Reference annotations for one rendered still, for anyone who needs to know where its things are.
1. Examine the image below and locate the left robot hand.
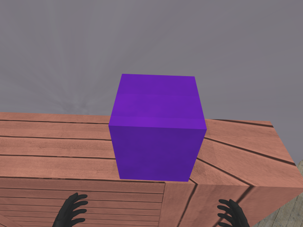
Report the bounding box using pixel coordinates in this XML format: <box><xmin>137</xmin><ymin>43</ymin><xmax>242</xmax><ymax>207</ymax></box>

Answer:
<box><xmin>52</xmin><ymin>193</ymin><xmax>88</xmax><ymax>227</ymax></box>

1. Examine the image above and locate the pedestal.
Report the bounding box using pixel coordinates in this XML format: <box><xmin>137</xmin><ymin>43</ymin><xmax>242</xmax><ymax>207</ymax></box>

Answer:
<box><xmin>0</xmin><ymin>112</ymin><xmax>303</xmax><ymax>227</ymax></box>

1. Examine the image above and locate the carton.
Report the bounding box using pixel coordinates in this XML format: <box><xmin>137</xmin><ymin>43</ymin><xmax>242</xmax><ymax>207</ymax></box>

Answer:
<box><xmin>108</xmin><ymin>74</ymin><xmax>207</xmax><ymax>182</ymax></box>

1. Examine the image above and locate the right robot hand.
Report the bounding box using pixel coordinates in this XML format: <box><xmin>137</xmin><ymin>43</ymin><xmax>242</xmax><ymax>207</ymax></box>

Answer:
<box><xmin>217</xmin><ymin>199</ymin><xmax>250</xmax><ymax>227</ymax></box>

